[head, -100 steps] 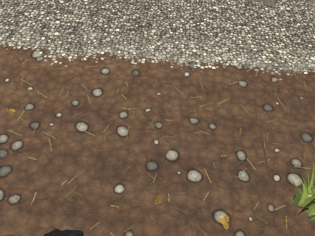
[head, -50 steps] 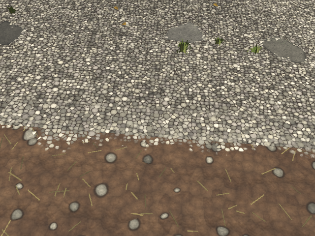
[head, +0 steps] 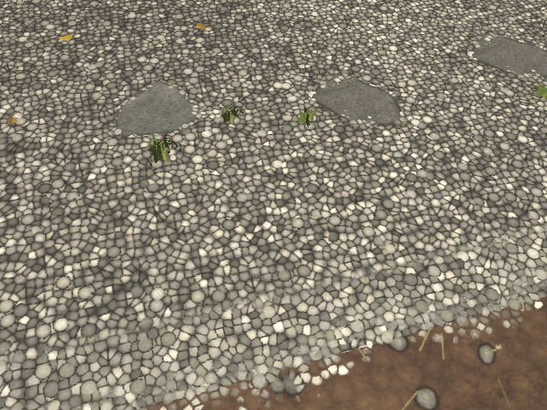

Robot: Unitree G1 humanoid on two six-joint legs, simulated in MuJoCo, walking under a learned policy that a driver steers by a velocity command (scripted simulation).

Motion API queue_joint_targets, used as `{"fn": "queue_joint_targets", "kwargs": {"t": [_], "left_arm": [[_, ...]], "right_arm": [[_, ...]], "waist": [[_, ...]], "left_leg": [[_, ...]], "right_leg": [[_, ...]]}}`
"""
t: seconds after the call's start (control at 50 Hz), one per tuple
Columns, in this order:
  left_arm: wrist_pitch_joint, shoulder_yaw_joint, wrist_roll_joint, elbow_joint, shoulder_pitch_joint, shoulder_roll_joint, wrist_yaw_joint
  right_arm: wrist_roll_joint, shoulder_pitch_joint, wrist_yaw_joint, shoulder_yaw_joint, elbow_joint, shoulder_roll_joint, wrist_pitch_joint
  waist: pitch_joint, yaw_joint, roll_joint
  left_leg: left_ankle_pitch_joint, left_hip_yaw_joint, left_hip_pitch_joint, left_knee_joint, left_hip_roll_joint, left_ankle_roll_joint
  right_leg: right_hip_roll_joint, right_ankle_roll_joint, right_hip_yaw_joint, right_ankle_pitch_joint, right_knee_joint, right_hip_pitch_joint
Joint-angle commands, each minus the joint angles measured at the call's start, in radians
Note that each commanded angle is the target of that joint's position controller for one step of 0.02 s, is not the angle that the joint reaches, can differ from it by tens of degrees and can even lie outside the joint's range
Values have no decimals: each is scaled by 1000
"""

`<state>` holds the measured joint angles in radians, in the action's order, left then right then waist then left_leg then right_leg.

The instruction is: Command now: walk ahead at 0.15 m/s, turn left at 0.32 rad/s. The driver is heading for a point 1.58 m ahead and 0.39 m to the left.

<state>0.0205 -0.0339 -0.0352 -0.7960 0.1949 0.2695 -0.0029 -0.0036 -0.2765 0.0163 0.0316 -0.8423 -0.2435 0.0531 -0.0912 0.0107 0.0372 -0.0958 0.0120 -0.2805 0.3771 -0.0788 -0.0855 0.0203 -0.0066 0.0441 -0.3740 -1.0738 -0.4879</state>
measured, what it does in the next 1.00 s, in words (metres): steps on the spot, turning left: right foot, then left foot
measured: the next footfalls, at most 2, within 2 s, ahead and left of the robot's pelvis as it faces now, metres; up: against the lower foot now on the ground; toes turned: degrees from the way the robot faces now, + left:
right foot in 0.32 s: +0.11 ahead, -0.12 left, +0.00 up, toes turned +15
left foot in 0.78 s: +0.00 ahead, +0.07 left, +0.00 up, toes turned +27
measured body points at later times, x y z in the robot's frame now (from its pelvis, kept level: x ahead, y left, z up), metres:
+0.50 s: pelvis +0.04 -0.04 +0.00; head +0.08 -0.06 +0.45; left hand +0.09 +0.26 -0.09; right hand +0.22 -0.29 -0.13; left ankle -0.02 +0.07 -0.66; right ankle +0.07 -0.13 -0.74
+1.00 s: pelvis +0.00 -0.01 +0.00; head +0.00 +0.03 +0.45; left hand -0.07 +0.26 -0.14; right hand +0.25 -0.16 -0.09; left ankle -0.04 +0.06 -0.74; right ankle +0.06 -0.14 -0.69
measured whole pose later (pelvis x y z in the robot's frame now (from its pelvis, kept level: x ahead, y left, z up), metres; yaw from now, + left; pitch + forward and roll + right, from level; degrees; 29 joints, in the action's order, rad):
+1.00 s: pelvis +0.00 -0.01 +0.00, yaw +29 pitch -1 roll -1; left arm -0.07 -0.05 -0.02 -0.81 0.26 0.29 0.00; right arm -0.01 -0.16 -0.01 0.01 -0.75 -0.23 -0.02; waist -0.06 -0.03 0.05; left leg -0.21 0.01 -0.16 0.38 -0.05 -0.07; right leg -0.03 -0.03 -0.01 -0.40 -0.87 -0.36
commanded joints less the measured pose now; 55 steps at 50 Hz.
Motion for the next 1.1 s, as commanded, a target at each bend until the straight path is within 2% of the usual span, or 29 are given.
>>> {"fn": "queue_joint_targets", "kwargs": {"t": [0.02, 0.12, 0.16, 0.24, 0.28, 0.3, 0.32, 0.34, 0.36, 0.38, 0.4, 0.42, 0.44, 0.48, 0.58, 0.7, 0.74, 0.76, 0.78, 0.8, 0.82, 0.84, 0.86, 0.9, 0.92, 0.96, 1.02, 1.06, 1.1], "left_arm": [[-22, -14, 3, 20, 136, 65, -9], [-46, -10, 9, 61, -2, 69, -20], [-46, -8, 14, 75, -39, 69, -26], [-30, -2, 32, 92, -41, 69, -41], [-17, 0, 40, 83, 23, 66, -49], [-7, -2, 36, 73, 71, 73, -55], [1, -16, 20, 77, 78, 137, -64], [-6, -34, 10, 111, 1, 239, -66], [-16, -38, 8, 108, 10, 219, -56], [-17, -21, 14, 116, 4, 157, -50], [-17, -10, 18, 122, -40, 111, -45], [-18, -6, 15, 134, -69, 101, -45], [-18, -7, 11, 140, -68, 104, -49], [-19, -13, 8, 131, -17, 114, -47], [-19, -35, 8, 109, 62, 149, -40], [-24, -53, 3, 99, 53, 188, -14], [-32, -56, 16, 92, 34, 195, -9], [-37, -54, 24, 84, 38, 188, -7], [-41, -42, 20, 83, 82, 138, -2], [-48, -13, 14, 137, 76, 40, -3], [-70, -24, 14, 125, 19, 100, -19], [-80, -28, 30, 110, 30, 106, -15], [-79, -31, 34, 88, 44, 111, -10], [-74, -42, 13, 50, 87, 135, -3], [-74, -40, 12, 37, 99, 128, 0], [-78, -32, 20, 27, 94, 99, 3], [-85, -22, 20, 19, 61, 75, -3], [-84, -13, 23, -6, 75, 58, -6], [-77, -17, 29, -12, 70, 78, -11]], "right_arm": [[-3, -10, -5, 45, 56, -169, 0], [-9, -48, -12, 63, 66, -182, -42], [-13, -57, -14, 71, 71, -187, -56], [-20, -46, -14, 83, 86, -193, -78], [-14, -5, -15, 85, 98, -192, -87], [-4, 24, -17, 83, 107, -183, -90], [4, 14, -19, 70, 123, -135, -87], [18, -39, -20, 54, 148, -64, -83], [-21, -45, -27, 79, 126, -169, -87], [-25, -44, -24, 88, 117, -189, -91], [-25, -48, -20, 90, 100, -182, -99], [-24, -51, -13, 90, 94, -175, -110], [-22, -55, -2, 87, 93, -170, -117], [-11, -15, 11, 80, 109, -159, -123], [-7, 80, 26, 63, 154, -137, -136], [6, 108, 29, 45, 190, -120, -131], [2, 59, 21, 40, 175, -107, -120], [-11, 32, 12, 38, 163, -113, -108], [-29, 21, 1, 47, 162, -174, -92], [-17, 48, -1, 68, 194, -302, -81], [-12, -24, -9, 67, 163, -263, -76], [-12, 36, -12, 42, 158, -196, -74], [-12, 110, -15, 26, 164, -153, -77], [-9, 145, -29, 17, 165, -136, -74], [-7, 129, -30, 12, 156, -129, -71], [-5, 109, -31, 7, 139, -125, -64], [-13, 93, -33, 3, 111, -127, -62], [-20, 97, -37, -8, 92, -106, -60], [-20, 99, -45, 4, 76, -143, -61]], "waist": [[181, -54, -123], [150, -8, -144], [128, 9, -154], [124, 18, -176], [128, -19, -176], [127, -49, -161], [132, -31, -52], [126, 27, 194], [125, 9, 119], [115, 27, 62], [81, 46, 28], [80, 54, 59], [89, 47, 105], [108, 16, 106], [122, -37, 123], [137, -44, 159], [144, -6, 140], [141, 17, 98], [155, 7, -73], [119, -16, -322], [144, 57, -217], [97, 6, -190], [60, -23, -181], [78, -36, -208], [106, -35, -179], [119, -28, -147], [88, -5, -166], [89, -3, -164], [83, -2, -162]], "left_leg": [[675, 208, 72, -63, 244, -167], [176, 311, 36, -94, 221, -142], [60, 359, 38, -90, 218, -142], [127, 448, 68, -35, 218, -132], [170, 477, 54, 5, 193, -93], [113, 468, 9, 42, 159, -49], [-74, 399, -72, 146, 90, 9], [-410, 167, -245, 349, -82, 68], [-520, 80, -241, 572, -52, 82], [-483, 86, -217, 669, -16, 86], [-420, 83, -213, 725, 5, 96], [-369, 68, -225, 765, 6, 105], [-345, 54, -244, 795, 6, 119], [-324, 35, -263, 781, 9, 140], [-346, 6, -255, 613, 45, 150], [-376, -68, -43, 347, 45, 97], [-265, -83, 59, 151, 31, 69], [-118, -64, 150, -20, 33, 57], [-77, 141, 271, -130, 175, 36], [308, 466, 273, -125, 460, -79], [378, 394, 179, -79, 470, -179], [351, 308, 147, -82, 403, -177], [278, 237, 117, -101, 335, -135], [375, 167, 162, -87, 265, -102], [420, 152, 181, -77, 263, -103], [389, 149, 201, -77, 268, -105], [243, 172, 184, -87, 266, -108], [161, 164, 154, -93, 268, -103], [140, 175, 145, -69, 277, -107]], "right_leg": [[-10, -27, -15, 30, 52, 51], [-14, -32, -1, 65, 169, 24], [-4, -32, 6, 42, 222, 22], [30, -13, 12, -28, 367, 90], [44, 5, 11, 15, 548, 202], [26, 15, 19, 104, 705, 300], [-120, 48, 148, 96, 821, 384], [-379, 150, 424, 285, 873, 446], [-442, 253, 422, 462, 825, 341], [-406, 270, 358, 535, 807, 311], [-333, 237, 245, 539, 798, 288], [-272, 201, 161, 545, 788, 303], [-243, 191, 108, 614, 772, 332], [-233, 195, 57, 693, 748, 392], [-291, 222, 41, 643, 733, 481], [-309, 207, -13, 615, 682, 389], [-293, 175, -34, 586, 616, 355], [-273, 125, -62, 510, 562, 295], [-208, 54, -127, 295, 409, 161], [-42, -16, -189, -218, 272, -57], [-71, -13, -53, -243, 158, 28], [-71, -7, -32, -185, 119, 35], [-76, -3, -22, -112, 134, 42], [-58, -10, -44, -29, 124, 53], [-51, -14, -43, -19, 121, 74], [-50, -22, -38, -12, 169, 95], [-45, -21, -39, -23, 306, 134], [-38, -13, -39, -28, 412, 207], [-18, -1, -49, -21, 462, 231]]}}
Velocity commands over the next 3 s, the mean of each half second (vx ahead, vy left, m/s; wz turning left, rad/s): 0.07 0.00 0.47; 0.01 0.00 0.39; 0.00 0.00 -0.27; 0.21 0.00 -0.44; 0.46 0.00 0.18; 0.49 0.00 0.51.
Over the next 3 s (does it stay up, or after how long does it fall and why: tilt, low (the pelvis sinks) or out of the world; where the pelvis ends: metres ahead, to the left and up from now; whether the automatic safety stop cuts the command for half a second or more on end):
stays up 0.55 0.03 -0.01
